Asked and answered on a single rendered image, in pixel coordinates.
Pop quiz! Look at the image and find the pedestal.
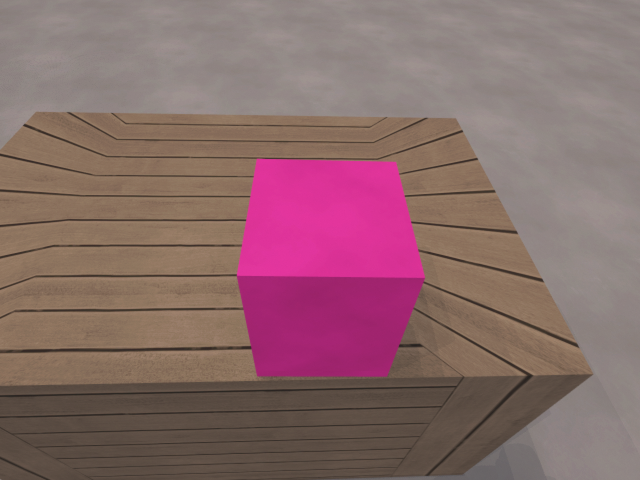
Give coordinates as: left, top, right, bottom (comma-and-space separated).
0, 112, 593, 480

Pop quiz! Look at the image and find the carton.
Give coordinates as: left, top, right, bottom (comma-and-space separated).
237, 159, 425, 377

